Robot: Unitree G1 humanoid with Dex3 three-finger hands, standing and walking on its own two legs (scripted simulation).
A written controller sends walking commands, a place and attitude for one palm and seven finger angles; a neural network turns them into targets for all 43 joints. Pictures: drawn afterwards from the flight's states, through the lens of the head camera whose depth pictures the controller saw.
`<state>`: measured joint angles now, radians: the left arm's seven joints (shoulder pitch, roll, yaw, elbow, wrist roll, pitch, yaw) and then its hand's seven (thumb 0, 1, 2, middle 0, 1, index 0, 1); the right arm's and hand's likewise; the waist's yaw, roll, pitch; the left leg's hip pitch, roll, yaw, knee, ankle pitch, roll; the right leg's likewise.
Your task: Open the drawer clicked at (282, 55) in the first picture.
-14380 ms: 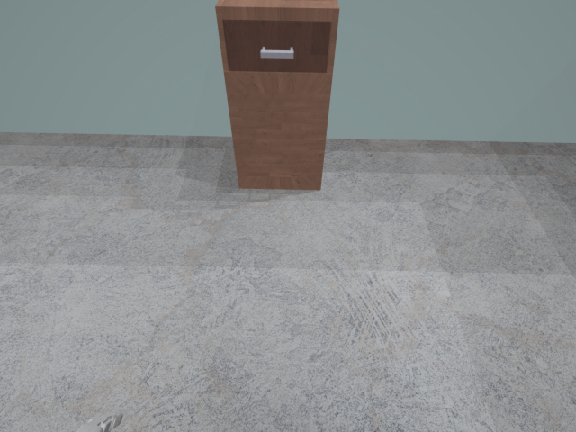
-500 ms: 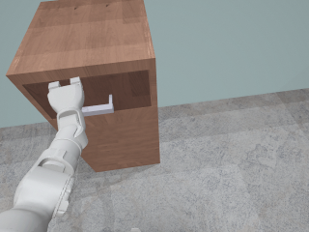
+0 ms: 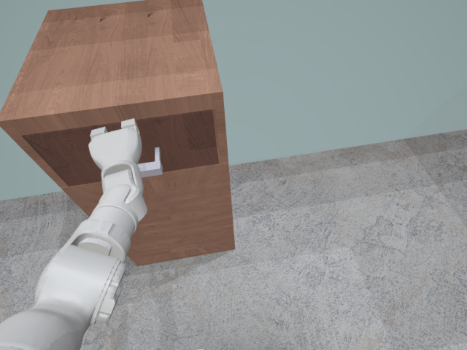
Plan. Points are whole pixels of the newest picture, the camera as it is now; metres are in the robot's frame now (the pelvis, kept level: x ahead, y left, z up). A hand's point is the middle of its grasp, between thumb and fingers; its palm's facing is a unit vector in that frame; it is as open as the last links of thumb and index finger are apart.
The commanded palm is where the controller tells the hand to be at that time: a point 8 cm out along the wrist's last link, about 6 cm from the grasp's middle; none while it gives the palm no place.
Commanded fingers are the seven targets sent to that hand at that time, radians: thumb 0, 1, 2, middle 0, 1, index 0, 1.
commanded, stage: lower the fingers behind the handle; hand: left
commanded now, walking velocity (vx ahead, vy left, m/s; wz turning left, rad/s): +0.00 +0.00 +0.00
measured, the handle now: (134, 163) +0.51 +0.21 -0.02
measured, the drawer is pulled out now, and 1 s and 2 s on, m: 0.00 0.00 0.00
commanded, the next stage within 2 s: lift the fingers back up to retry in 1.48 s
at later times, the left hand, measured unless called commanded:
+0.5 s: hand (120, 179) +0.46 +0.22 -0.01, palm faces +0.03 +0.01 -1.00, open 13.8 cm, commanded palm +0.44 +0.21 +0.05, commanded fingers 0.00 -0.50 0.30 -0.30 -1.20 -0.30 -1.20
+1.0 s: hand (122, 186) +0.45 +0.22 -0.02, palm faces +0.04 +0.01 -1.00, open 13.8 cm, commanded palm +0.43 +0.20 +0.01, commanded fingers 0.00 -0.50 0.30 -0.30 -1.20 -0.30 -1.20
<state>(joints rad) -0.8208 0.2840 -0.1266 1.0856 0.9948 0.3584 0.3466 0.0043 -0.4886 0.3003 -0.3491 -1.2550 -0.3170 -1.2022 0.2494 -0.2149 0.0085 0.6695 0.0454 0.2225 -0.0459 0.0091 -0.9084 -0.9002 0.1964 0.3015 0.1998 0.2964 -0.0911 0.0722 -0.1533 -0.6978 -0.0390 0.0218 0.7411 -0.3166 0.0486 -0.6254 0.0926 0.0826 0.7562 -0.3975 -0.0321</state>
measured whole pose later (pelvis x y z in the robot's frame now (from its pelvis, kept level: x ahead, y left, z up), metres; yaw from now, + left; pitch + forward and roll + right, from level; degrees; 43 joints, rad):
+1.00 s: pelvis -0.01 +0.01 -0.04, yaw +2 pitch +22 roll -3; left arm -0.78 0.33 -0.15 1.05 1.09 0.13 0.48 0.00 -0.49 0.30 -0.22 -1.24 -0.32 -1.20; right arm 0.34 -0.24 -0.07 0.70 0.00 0.14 0.01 0.01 -0.91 -0.90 0.20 0.30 0.20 0.30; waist -0.08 0.06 -0.21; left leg -0.97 -0.05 -0.03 1.00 -0.40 0.06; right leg -0.86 0.10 0.01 0.96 -0.48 -0.03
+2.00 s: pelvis +0.00 +0.01 -0.02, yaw +2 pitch +20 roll -2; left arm -0.76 0.36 -0.11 0.98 1.06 0.07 0.37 0.00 -0.49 0.30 -0.30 -1.21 -0.32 -1.20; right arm 0.37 -0.23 -0.04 0.68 0.01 0.12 -0.03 0.01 -0.91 -0.90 0.20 0.30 0.20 0.30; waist -0.11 0.07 -0.18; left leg -0.87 -0.04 -0.03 0.90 -0.37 0.05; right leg -0.76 0.10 0.02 0.85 -0.44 -0.04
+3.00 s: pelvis +0.01 +0.00 +0.00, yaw +2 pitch +15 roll -1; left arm -0.68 0.32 -0.14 0.90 1.02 0.05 0.25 0.00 -0.49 0.30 -0.32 -1.20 -0.32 -1.20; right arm 0.37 -0.24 -0.05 0.67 0.02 0.17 -0.04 0.01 -0.91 -0.90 0.20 0.30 0.20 0.30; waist -0.09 0.06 -0.16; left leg -0.68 -0.04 -0.02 0.76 -0.33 0.04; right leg -0.58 0.09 0.04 0.74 -0.41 -0.05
